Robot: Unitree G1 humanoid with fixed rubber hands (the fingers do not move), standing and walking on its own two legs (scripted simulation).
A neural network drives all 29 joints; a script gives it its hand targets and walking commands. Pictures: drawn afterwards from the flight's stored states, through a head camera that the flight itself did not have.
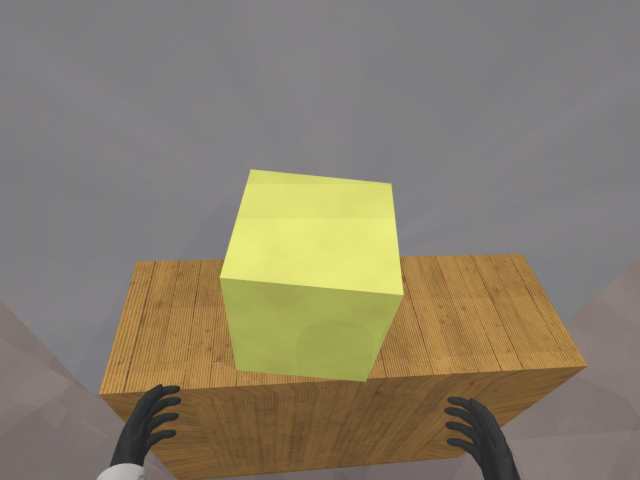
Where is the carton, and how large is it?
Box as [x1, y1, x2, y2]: [220, 169, 403, 381]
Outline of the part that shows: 251,169 220,274 220,282 236,369 365,381 403,295 390,183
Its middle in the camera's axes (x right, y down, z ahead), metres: -0.01 +0.06 +0.59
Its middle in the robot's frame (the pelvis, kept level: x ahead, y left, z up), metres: +0.39 +0.04 -0.01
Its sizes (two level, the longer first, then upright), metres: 0.210 0.200 0.250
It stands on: a pedestal, 0.65 m high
